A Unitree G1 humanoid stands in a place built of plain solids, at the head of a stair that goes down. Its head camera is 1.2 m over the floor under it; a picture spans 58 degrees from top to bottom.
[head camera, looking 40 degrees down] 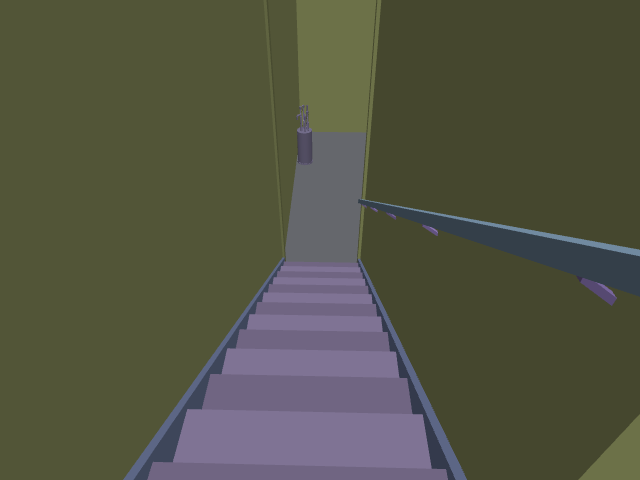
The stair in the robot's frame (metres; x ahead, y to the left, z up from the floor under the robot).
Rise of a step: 0.18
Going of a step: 0.27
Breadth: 0.90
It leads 2 degrees to the right of straight ahead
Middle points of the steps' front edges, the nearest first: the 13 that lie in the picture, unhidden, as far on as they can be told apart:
0.57 0.07 -0.18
0.85 0.06 -0.37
1.12 0.05 -0.55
1.39 0.05 -0.73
1.66 0.04 -0.91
1.94 0.03 -1.10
2.21 0.03 -1.28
2.48 0.02 -1.46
2.76 0.01 -1.65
3.03 0.01 -1.83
3.30 0.00 -2.01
3.57 -0.01 -2.19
3.85 -0.01 -2.38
